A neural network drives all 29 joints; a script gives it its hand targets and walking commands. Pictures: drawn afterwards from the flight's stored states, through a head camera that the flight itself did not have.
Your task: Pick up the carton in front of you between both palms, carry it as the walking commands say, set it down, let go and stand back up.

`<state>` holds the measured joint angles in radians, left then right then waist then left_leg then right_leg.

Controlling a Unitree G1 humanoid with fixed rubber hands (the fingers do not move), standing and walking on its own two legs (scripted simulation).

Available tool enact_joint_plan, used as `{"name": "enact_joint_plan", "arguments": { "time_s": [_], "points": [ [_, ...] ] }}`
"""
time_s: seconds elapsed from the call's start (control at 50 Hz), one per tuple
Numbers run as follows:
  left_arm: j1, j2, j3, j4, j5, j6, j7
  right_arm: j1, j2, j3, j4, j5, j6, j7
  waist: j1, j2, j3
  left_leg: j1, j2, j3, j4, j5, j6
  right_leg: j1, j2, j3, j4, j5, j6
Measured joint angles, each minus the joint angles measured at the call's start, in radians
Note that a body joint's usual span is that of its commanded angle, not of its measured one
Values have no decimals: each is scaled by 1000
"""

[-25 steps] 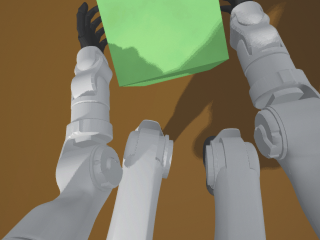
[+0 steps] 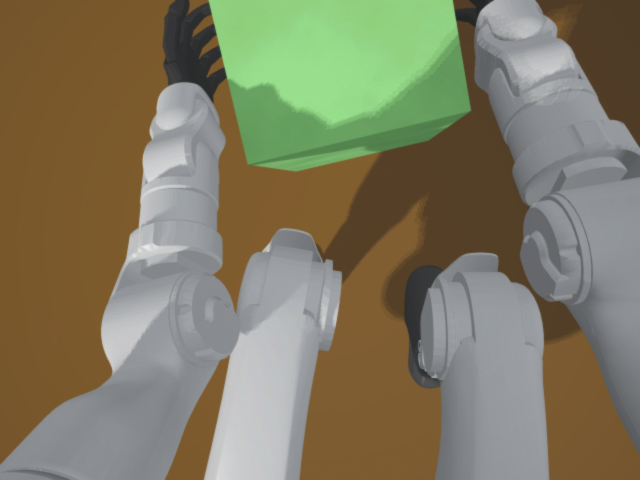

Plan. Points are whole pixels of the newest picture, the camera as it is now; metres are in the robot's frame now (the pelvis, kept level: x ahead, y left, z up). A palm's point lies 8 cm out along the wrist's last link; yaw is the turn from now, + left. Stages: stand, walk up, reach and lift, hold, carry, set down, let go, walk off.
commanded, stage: set down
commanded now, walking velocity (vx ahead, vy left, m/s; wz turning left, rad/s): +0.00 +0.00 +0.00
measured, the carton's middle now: (341, 67) +0.51 +0.06 -0.25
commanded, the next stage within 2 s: let go in 1.72 s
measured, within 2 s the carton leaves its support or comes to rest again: neither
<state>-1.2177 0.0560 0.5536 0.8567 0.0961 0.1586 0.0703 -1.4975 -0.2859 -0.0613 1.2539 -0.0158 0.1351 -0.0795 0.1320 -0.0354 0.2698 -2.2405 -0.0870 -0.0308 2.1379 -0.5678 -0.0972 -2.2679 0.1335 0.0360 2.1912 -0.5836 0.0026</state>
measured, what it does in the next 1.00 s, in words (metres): stands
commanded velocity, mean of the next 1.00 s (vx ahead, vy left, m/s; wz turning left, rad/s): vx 0.00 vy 0.00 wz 0.00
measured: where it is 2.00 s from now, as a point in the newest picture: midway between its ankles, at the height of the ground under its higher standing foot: (358, 335)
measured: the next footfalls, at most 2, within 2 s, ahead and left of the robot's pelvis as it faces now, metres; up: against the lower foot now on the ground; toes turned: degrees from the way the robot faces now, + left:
none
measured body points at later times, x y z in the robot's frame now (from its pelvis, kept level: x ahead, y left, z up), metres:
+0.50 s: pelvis +0.00 +0.00 +0.00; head +0.36 -0.01 +0.25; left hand +0.48 +0.22 -0.19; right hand +0.57 -0.10 -0.19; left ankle +0.12 +0.13 -0.34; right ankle +0.10 -0.10 -0.34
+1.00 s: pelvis +0.00 +0.01 +0.04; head +0.33 +0.02 +0.34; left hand +0.48 +0.26 -0.09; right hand +0.59 -0.10 -0.09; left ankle +0.12 +0.13 -0.34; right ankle +0.10 -0.10 -0.34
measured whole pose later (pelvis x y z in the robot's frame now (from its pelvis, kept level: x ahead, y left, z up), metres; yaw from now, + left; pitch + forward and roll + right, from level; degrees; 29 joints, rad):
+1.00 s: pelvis +0.00 +0.01 +0.04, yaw +2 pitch +40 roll +2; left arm -1.10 0.17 0.26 0.80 -0.20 0.11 0.18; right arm -1.37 -0.43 -0.03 1.07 0.11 0.15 -0.04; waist 0.14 -0.02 0.15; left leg -2.18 -0.05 0.01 2.00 -0.52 -0.02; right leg -2.16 0.03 0.02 2.06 -0.59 -0.01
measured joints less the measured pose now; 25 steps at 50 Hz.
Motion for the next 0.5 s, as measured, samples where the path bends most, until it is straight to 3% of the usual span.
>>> {"name": "enact_joint_plan", "arguments": {
  "time_s": [0.34,0.44,0.5],
  "points": [
    [-53,24,50,64,57,-20,-70,-35,-22,-43,22,-53,-7,61,4,11,22,-4,14,8,3,13,1,-8,-24,-10,11,9,-20],
    [-79,40,32,136,44,-63,-59,-31,-40,-13,14,-29,-30,62,10,24,42,-1,18,9,8,12,2,-3,-32,-13,15,7,-19],
    [-85,75,-32,210,-22,-103,-19,-16,-73,33,2,22,-53,37,12,38,67,3,23,16,11,13,10,4,-41,-13,18,3,-18]
  ]
}}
